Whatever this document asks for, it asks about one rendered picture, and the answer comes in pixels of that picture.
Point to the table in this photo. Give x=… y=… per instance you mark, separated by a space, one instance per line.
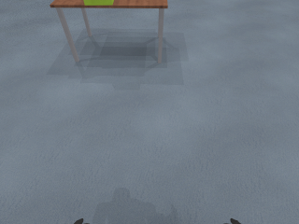
x=60 y=4

